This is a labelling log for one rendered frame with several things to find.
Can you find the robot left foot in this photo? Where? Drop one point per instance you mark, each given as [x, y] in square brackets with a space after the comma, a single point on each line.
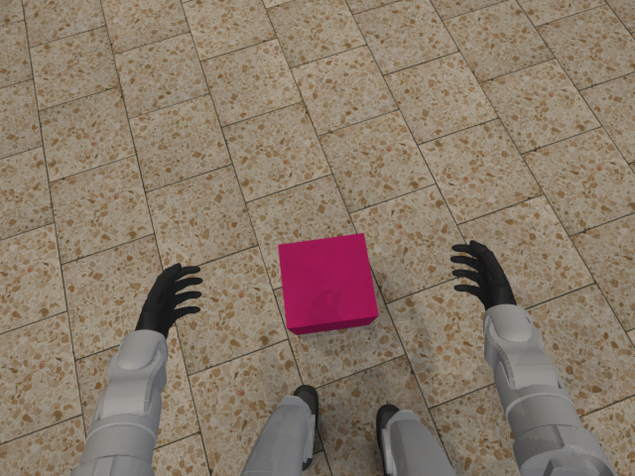
[309, 395]

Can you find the carton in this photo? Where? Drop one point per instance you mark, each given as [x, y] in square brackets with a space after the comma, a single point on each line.
[327, 284]

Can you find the right robot hand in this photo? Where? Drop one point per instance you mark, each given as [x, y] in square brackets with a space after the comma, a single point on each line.
[494, 287]

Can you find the left robot hand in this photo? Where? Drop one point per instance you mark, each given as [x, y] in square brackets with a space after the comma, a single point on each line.
[158, 312]

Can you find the robot left forearm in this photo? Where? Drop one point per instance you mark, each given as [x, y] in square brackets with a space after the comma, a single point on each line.
[125, 424]

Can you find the right robot thigh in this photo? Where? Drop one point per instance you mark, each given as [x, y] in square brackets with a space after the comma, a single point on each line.
[411, 450]

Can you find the robot right forearm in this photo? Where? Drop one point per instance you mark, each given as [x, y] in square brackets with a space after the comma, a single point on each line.
[550, 439]

